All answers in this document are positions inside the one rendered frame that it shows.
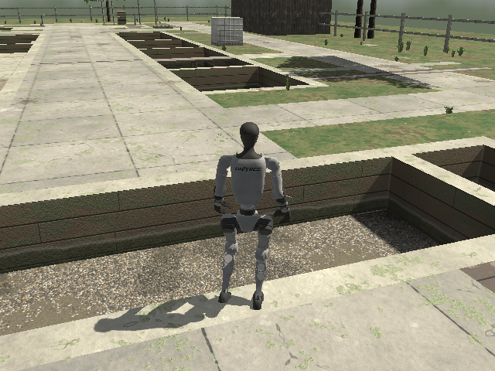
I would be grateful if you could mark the left robot forearm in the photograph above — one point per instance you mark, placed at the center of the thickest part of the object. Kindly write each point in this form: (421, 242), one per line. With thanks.
(218, 200)

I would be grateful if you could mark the right robot hand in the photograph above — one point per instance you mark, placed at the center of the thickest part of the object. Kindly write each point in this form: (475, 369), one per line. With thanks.
(280, 213)

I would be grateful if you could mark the left robot hand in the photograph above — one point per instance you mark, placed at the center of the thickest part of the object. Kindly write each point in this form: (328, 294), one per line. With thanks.
(219, 210)

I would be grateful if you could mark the left robot upper arm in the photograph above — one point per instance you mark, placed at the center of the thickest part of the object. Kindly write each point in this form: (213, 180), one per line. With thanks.
(221, 176)

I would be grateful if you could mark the right robot upper arm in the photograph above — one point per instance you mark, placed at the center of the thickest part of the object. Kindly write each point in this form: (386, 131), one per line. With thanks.
(276, 176)

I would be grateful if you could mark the right robot forearm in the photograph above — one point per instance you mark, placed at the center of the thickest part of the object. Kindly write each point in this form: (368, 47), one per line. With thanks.
(283, 203)

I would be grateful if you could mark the left robot thigh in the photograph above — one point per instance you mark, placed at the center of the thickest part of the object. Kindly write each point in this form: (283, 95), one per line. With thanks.
(228, 225)

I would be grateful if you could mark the robot right foot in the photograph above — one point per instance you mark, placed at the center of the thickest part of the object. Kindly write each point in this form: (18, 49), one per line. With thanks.
(256, 302)

